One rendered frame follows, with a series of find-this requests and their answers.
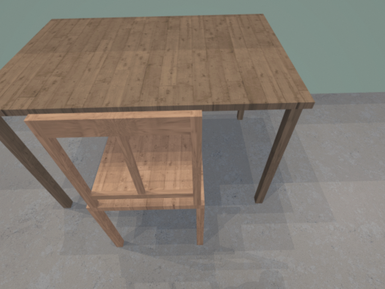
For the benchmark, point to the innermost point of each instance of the chair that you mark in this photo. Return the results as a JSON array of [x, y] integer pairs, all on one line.
[[152, 161]]

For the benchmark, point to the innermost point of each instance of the table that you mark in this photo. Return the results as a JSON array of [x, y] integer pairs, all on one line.
[[230, 62]]

